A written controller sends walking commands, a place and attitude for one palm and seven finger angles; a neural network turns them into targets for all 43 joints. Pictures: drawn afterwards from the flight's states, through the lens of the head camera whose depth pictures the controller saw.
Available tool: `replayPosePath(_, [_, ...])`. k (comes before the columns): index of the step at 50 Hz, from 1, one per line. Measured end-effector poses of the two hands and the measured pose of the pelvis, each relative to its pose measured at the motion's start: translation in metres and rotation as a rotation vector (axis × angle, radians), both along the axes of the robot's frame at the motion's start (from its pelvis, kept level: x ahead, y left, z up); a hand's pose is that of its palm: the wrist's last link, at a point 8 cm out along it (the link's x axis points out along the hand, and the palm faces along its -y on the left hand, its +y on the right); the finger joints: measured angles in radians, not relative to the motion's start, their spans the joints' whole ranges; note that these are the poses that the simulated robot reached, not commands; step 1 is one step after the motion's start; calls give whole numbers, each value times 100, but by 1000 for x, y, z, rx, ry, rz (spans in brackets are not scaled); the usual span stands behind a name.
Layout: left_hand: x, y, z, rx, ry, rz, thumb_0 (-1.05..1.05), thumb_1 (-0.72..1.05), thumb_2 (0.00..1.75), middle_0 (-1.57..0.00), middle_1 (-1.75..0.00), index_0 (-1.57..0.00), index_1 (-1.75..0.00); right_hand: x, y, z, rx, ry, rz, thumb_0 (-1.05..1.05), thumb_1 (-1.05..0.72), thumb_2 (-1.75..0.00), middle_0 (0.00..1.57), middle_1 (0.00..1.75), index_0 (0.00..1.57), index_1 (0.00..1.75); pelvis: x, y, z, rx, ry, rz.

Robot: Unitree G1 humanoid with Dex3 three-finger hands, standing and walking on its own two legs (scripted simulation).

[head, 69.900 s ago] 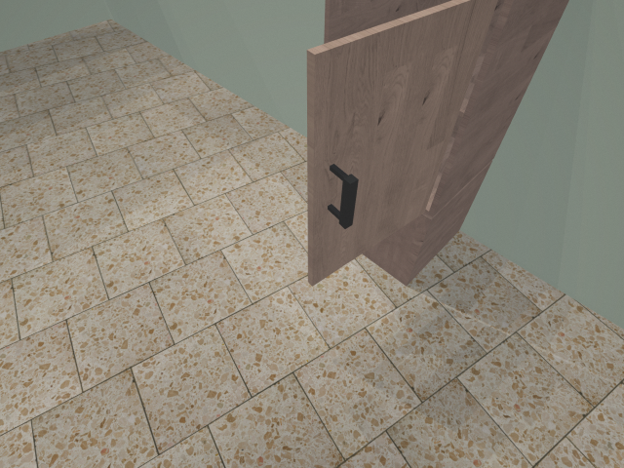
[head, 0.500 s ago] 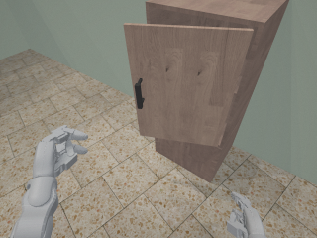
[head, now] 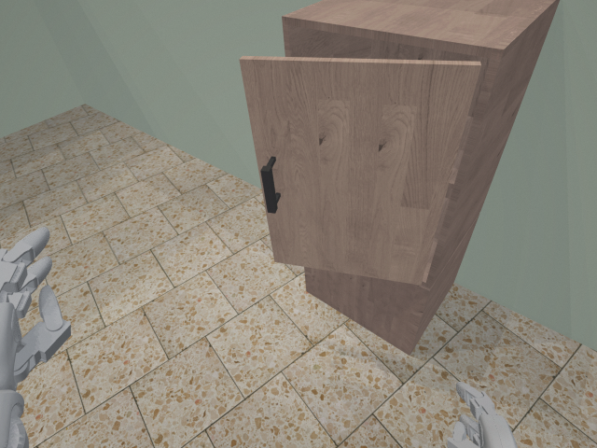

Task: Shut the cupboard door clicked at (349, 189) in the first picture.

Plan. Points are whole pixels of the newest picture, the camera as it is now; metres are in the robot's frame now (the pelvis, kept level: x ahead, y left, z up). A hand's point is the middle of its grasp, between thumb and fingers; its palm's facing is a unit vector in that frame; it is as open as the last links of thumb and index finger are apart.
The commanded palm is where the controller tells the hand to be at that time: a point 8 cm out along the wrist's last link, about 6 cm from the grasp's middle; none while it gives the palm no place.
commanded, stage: draw the hand back to the body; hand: left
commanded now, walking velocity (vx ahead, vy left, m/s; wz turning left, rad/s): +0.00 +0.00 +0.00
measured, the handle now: (272, 185) +0.67 +0.16 -0.03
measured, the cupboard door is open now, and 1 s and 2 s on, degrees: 24 24 24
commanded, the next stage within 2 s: step back with the hand held close in 0.20 s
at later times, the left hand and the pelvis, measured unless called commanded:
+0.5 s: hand (71, 319) +0.19 +0.27 +0.15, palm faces +0.41 -0.78 -0.47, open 7.4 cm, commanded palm +0.14 +0.31 +0.17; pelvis +0.00 +0.01 +0.00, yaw +0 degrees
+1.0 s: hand out of the picture +0.12 +0.31 +0.15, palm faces +0.44 -0.76 -0.48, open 7.4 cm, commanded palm +0.06 +0.34 +0.17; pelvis -0.08 +0.04 -0.02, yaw +0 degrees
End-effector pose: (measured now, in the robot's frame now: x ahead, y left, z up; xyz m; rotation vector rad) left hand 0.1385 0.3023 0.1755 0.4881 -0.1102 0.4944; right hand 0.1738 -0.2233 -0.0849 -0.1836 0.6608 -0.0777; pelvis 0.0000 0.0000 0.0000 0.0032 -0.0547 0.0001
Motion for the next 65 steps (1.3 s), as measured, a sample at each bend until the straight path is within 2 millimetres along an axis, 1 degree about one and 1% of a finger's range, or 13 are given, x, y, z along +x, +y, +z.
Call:
replayPosePath(5, [6,-7,-8,-29,10,-21,2,90,90,-23,-33,-23,-32,0,-2,3,-4,-17,-8,1,-90,-90,20,30,20,30,-1,-3,0,1,-3,-3])
replayPosePath(10, [9,-11,-2,-11,-7,-51,2,89,90,-22,-31,-22,-31,-1,-1,6,2,-35,-17,1,-90,-90,20,30,20,30,0,-4,0,0,-6,-9])
replayPosePath(17, [10,-7,1,2,-9,-50,2,89,90,-22,-31,-21,-30,-4,0,5,9,-23,-23,1,-90,-90,20,30,20,30,0,-3,1,-1,-5,-13])
replayPosePath(22, [12,1,0,37,-3,-62,2,89,90,-21,-31,-21,-30,-9,-4,0,-10,23,-40,1,-90,-90,20,30,21,30,-3,3,-1,-20,38,-3])
replayPosePath(27, [15,9,-4,57,35,-93,2,89,90,-21,-31,-21,-30,-19,-7,-1,-43,72,-90,1,-90,-90,20,30,21,30,-6,15,-1,-17,64,-9])
replayPosePath(34, [10,25,0,99,50,-128,2,89,90,-22,-31,-21,-30,-37,0,4,-67,95,-134,1,-90,-90,20,30,20,30,-20,29,-2,-14,74,-24])
replayPosePath(40, [-9,36,-2,106,26,-135,2,89,90,-22,-31,-21,-30,-54,13,9,-73,74,-128,1,-90,-90,20,30,21,30,-40,37,-5,-20,71,-25])
replayPosePath(45, [-34,42,-7,110,-10,-122,2,89,90,-22,-31,-21,-30,-72,22,10,-82,47,-103,1,-90,-90,20,30,21,30,-60,41,-10,-28,62,-17])
replayPosePath(50, [-61,44,-9,118,-68,-94,2,89,90,-22,-31,-21,-30,-91,26,4,-90,34,-68,1,-90,-90,20,30,21,30,-79,39,-17,-36,48,5])
replayPosePath(54, [-82,40,-6,138,-126,-73,2,89,90,-22,-31,-21,-30,-105,26,-3,-89,36,-34,1,-90,-90,20,30,21,30,-94,32,-22,-42,35,40])
replayPosePath(59, [-111,30,0,153,-171,-56,2,89,90,-22,-31,-21,-30,-122,21,-8,-80,37,-6,1,-90,-90,20,30,21,30,-112,23,-25,-36,27,51])
replayPosePath(62, [-123,26,2,133,-188,-61,2,89,90,-21,-31,-21,-30,-135,16,-9,-89,55,-1,1,-90,-90,20,30,21,30,-124,22,-24,-26,33,49])
replayPosePath(65, [-131,27,1,118,-203,-84,2,89,90,-22,-31,-21,-30,-151,13,-8,-104,78,-17,1,-90,-90,20,30,21,30,-136,25,-24,-24,31,54])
